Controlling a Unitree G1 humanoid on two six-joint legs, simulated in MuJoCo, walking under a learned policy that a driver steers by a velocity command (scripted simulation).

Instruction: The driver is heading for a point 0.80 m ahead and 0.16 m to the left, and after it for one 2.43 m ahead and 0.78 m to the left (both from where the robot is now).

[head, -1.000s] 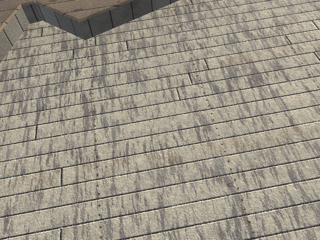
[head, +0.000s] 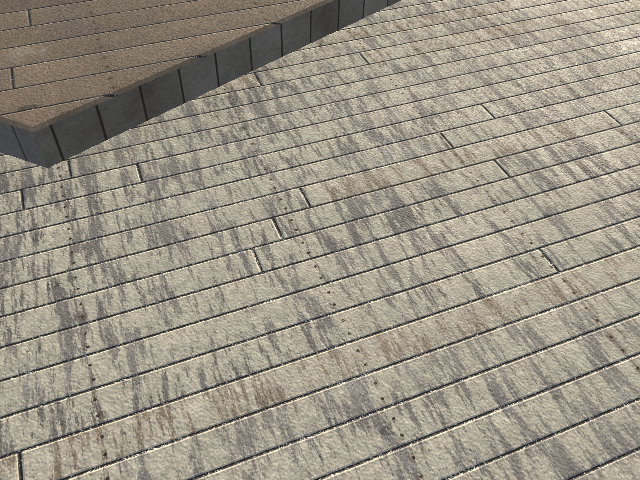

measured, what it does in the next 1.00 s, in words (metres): walks ahead, turning left: right foot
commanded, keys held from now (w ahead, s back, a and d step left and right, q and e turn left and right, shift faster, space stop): w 0.36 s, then w+q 0.64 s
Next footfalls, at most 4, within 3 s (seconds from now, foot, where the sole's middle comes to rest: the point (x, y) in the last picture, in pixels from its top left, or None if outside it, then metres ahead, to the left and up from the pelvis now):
0.50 right None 0.41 -0.14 -0.77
1.04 left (250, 432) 0.64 0.17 -0.77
1.50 right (277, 318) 0.94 0.12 -0.77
1.88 left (201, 379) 0.76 0.29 -0.77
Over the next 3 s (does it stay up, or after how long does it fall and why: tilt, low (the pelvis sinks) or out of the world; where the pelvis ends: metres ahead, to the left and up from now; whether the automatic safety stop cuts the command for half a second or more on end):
stays up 0.86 0.16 0.01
